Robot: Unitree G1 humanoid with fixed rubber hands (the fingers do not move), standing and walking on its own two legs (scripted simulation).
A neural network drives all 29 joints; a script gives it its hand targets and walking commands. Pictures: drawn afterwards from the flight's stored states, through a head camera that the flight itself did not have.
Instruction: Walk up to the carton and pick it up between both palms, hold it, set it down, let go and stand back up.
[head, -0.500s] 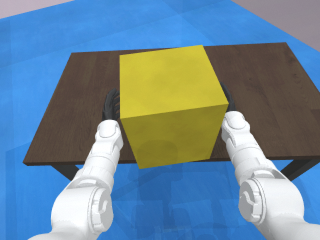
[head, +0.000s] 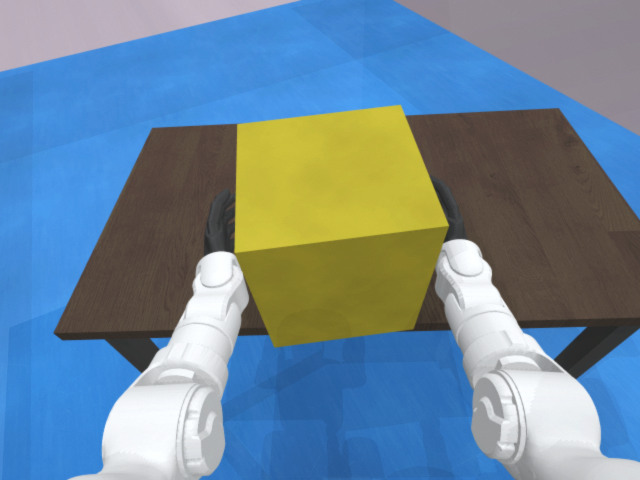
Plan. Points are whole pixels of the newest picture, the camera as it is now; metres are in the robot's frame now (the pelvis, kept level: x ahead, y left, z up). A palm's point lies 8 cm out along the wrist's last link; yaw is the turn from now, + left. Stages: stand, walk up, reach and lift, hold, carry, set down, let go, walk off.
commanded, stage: reach and lift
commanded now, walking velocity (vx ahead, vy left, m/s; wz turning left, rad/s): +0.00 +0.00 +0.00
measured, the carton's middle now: (332, 235) +0.44 +0.04 +0.06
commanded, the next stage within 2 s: none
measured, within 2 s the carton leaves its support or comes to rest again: neither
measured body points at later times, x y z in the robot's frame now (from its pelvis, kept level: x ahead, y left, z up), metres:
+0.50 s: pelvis -0.01 +0.00 +0.00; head +0.01 -0.02 +0.45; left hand +0.41 +0.18 +0.10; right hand +0.44 -0.12 +0.09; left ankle +0.01 +0.12 -0.74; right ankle +0.02 -0.12 -0.74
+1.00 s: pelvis -0.02 +0.00 +0.00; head -0.03 -0.02 +0.45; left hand +0.40 +0.18 +0.16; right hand +0.44 -0.12 +0.17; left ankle +0.01 +0.12 -0.74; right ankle +0.02 -0.12 -0.74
